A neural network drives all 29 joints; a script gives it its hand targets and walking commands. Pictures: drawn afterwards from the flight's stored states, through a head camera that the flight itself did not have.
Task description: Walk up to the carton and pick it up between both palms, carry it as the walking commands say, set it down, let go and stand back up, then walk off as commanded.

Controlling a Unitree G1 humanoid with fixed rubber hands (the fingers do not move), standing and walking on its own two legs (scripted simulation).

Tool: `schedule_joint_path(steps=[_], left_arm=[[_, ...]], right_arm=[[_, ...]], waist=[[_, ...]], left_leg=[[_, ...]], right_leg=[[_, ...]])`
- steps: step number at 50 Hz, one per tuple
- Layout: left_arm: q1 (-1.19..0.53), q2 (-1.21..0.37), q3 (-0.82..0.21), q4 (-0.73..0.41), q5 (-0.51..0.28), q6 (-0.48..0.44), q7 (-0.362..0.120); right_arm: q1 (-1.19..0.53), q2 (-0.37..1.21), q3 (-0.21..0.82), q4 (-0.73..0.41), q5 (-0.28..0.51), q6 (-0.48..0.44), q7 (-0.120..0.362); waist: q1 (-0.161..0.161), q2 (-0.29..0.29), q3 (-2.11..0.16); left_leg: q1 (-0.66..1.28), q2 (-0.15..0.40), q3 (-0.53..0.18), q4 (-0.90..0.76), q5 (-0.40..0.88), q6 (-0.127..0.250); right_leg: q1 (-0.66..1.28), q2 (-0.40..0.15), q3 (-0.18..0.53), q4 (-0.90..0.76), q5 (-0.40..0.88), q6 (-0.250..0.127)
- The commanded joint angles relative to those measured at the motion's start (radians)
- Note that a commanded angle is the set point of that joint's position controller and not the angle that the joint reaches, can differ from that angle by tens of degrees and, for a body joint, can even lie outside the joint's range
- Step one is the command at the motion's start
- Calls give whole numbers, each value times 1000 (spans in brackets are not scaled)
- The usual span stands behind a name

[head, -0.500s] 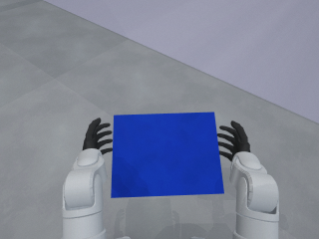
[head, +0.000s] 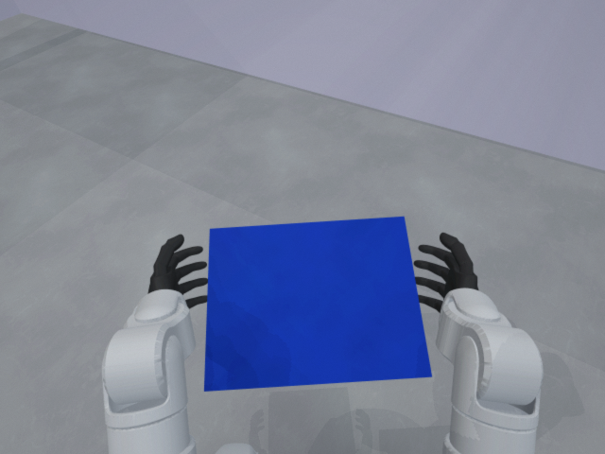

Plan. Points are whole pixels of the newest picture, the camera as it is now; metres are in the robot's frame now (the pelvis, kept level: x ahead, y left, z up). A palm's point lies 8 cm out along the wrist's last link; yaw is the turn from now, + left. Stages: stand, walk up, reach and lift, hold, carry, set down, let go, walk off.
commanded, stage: carry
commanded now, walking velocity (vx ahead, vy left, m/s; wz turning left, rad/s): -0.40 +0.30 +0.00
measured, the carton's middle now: (312, 306) +0.30 -0.01 +0.02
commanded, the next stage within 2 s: none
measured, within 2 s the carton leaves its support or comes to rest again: neither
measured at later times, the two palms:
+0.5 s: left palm out of the picture +0.02 +0.31 +0.09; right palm out of the picture +0.01 -0.02 +0.07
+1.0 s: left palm out of the picture -0.24 +0.50 +0.08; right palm out of the picture -0.22 +0.17 +0.08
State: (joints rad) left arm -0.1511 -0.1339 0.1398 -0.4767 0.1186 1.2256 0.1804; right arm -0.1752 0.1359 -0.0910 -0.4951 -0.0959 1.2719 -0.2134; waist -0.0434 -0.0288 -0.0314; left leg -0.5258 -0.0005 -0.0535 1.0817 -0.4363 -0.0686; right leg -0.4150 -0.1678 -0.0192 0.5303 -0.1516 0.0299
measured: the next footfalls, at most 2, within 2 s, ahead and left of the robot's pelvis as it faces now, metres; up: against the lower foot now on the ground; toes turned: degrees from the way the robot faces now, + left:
left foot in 0.14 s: -0.04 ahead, +0.24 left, +0.00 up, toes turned +0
right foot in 0.40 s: -0.18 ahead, +0.05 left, +0.00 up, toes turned -7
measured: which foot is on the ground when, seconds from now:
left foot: up 0.00-0.12, down 0.14-0.40, up 0.42-0.76, down 0.78-1.00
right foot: down 0.00-0.14, up 0.16-0.38, down 0.40-0.80, up 0.82-1.00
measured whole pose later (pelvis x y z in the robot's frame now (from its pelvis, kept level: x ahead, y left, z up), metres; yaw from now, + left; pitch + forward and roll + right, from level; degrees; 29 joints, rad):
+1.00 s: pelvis -0.48 +0.32 -0.01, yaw +0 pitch +3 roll -1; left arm -0.08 -0.13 0.08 -0.50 0.08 1.22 0.27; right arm -0.09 0.13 -0.08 -0.45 -0.12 1.19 -0.15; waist 0.05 -0.01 -0.02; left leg -0.44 0.00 -0.02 0.54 -0.14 0.01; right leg -0.52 0.00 -0.11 1.05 -0.50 0.02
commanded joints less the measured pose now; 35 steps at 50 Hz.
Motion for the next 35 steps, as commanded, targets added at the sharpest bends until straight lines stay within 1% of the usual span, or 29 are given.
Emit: schedule_joint_path(steps=[1, 4, 5, 6, 7, 8, 9, 10, 11, 12, 13, 14, 15, 17, 18, 19, 20, 21, 22, 23, 24, 25, 26, 27, 28, 29, 31, 33, 35], left_arm=[[-310, -849, -627, -50, -382, 21, -263], [-305, -869, -642, -37, -374, 16, -262], [-313, -875, -652, -32, -374, 13, -261], [-330, -878, -666, -32, -378, 10, -260], [-344, -870, -675, -26, -376, 8, -261], [-329, -893, -699, -40, -381, 6, -262], [-426, -942, -734, -73, -419, -6, -268], [-486, -984, -763, -92, -457, -15, -282], [-514, -1009, -794, -115, -485, -21, -289], [-535, -1014, -818, -132, -501, -26, -290], [-524, -1009, -821, -137, -505, -30, -290], [-511, -1006, -820, -142, -506, -33, -291], [-493, -999, -817, -147, -505, -33, -291], [-444, -965, -796, -116, -487, -19, -290], [-415, -943, -777, -88, -475, -10, -291], [-393, -923, -755, -67, -466, -2, -295], [-378, -903, -730, -45, -457, 4, -300], [-355, -886, -703, -19, -445, 8, -306], [-324, -897, -682, 21, -442, -3, -308], [-349, -921, -680, -1, -446, -5, -307], [-340, -918, -664, -4, -431, -8, -307], [-366, -930, -669, -18, -420, -15, -308], [-376, -949, -662, -39, -413, -24, -309], [-387, -954, -660, -70, -410, -35, -307], [-382, -944, -655, -84, -406, -38, -300], [-359, -930, -650, -82, -399, -36, -295], [-308, -897, -643, -70, -383, -30, -285], [-283, -876, -649, -65, -376, -23, -280], [-278, -874, -661, -65, -374, -18, -277]], right_arm=[[-394, 943, 709, -39, 426, -11, 273], [-377, 942, 697, -19, 427, -14, 282], [-360, 941, 689, -6, 422, -16, 286], [-350, 939, 676, 7, 413, -19, 289], [-349, 939, 663, 20, 404, -21, 292], [-350, 916, 654, -1, 390, -32, 298], [-375, 953, 653, -21, 396, -48, 307], [-397, 979, 653, -43, 398, -60, 313], [-389, 991, 643, -48, 391, -70, 318], [-386, 989, 639, -49, 387, -82, 321], [-367, 989, 640, -41, 380, -89, 318], [-353, 984, 642, -49, 373, -97, 313], [-342, 974, 646, -65, 367, -101, 307], [-311, 941, 642, -61, 347, -95, 295], [-295, 927, 640, -46, 340, -86, 289], [-291, 915, 643, -36, 338, -78, 284], [-288, 902, 644, -21, 340, -69, 278], [-298, 894, 648, -17, 337, -61, 272], [-340, 888, 685, -83, 342, -55, 278], [-404, 924, 690, -78, 361, -58, 279], [-417, 939, 711, -70, 387, -56, 285], [-439, 957, 716, -60, 398, -62, 293], [-450, 983, 729, -69, 416, -68, 301], [-478, 998, 746, -94, 435, -76, 302], [-489, 993, 754, -106, 444, -77, 299], [-472, 981, 757, -105, 444, -73, 296], [-418, 960, 759, -82, 437, -61, 294], [-380, 951, 759, -59, 433, -49, 295], [-354, 947, 750, -46, 432, -44, 296]], waist=[[54, -278, -320], [56, -310, -348], [45, -283, -368], [45, -162, -382], [51, 69, -316], [47, 410, -299], [44, 428, -288], [44, 344, -268], [52, 293, -256], [59, 295, -265], [59, 277, -268], [53, 251, -281], [45, 240, -304], [26, 259, -348], [23, 256, -357], [30, 226, -362], [41, 122, -349], [47, -110, -318], [51, -486, -281], [47, -266, -259], [53, -142, -251], [50, -60, -230], [49, -87, -201], [47, -99, -199], [46, -121, -204], [46, -140, -217], [51, -195, -258], [53, -247, -290], [53, -284, -313]], left_leg=[[18, -3, 60, -218, -46, -1], [141, -13, 71, -494, -21, 26], [224, -13, 81, -629, 37, 37], [325, 5, 73, -721, 71, 53], [368, 83, 14, -807, 154, 84], [292, 375, -272, -801, 532, 211], [184, 380, -197, -737, 833, 290], [93, 301, -67, -714, 796, 267], [65, 225, 51, -711, 666, 228], [108, 190, 108, -693, 616, 210], [151, 170, 120, -671, 619, 211], [198, 163, 95, -648, 635, 223], [257, 168, 45, -634, 655, 236], [332, 202, -67, -643, 666, 263], [354, 211, -108, -652, 648, 269], [334, 203, -117, -636, 610, 257], [225, 168, -93, -571, 510, 211], [-15, 89, -46, -451, 149, 133], [-225, -27, 37, -151, -142, 64], [-188, -10, -125, 112, -142, 55], [-148, -18, -131, 242, -69, 54], [-116, -1, -118, 296, 15, 45], [-115, -5, -85, 318, 73, 32], [-101, -16, -57, 312, 102, 15], [-98, -20, -33, 249, 95, 6], [-95, -19, -11, 157, 78, 0], [-65, -22, 32, 1, 31, -3], [0, -24, 47, -152, -23, 0], [87, -24, 49, -338, -49, 16]], right_leg=[[311, -196, 151, -145, 523, -139], [283, -200, 154, -165, 403, -116], [241, -176, 135, -130, 325, -97], [146, -108, 70, -45, 165, -72], [-35, -9, -32, 100, -183, -45], [-218, 143, -164, 410, -523, -2], [-154, 157, -20, 705, -589, -57], [-107, 159, 15, 848, -496, -67], [-93, 152, -3, 901, -384, -55], [-106, 140, -32, 857, -321, -49], [-97, 134, -55, 768, -308, -35], [-83, 135, -71, 660, -331, -27], [-63, 140, -78, 529, -371, -24], [7, 146, -69, 290, -396, -32], [40, 140, -67, 163, -363, -38], [109, 126, -60, 19, -287, -45], [225, 63, 13, -149, -174, -50], [372, -120, 205, -196, 1, -79], [293, -482, 557, -235, 528, -238], [244, -409, 432, -175, 642, -241], [164, -346, 313, -176, 457, -221], [96, -256, 179, -169, 249, -186], [74, -203, 123, -169, 154, -167], [88, -159, 78, -160, 127, -142], [112, -147, 81, -170, 119, -128], [153, -147, 94, -183, 124, -119], [232, -169, 141, -206, 193, -129], [257, -191, 164, -223, 239, -127], [245, -199, 164, -242, 194, -108]])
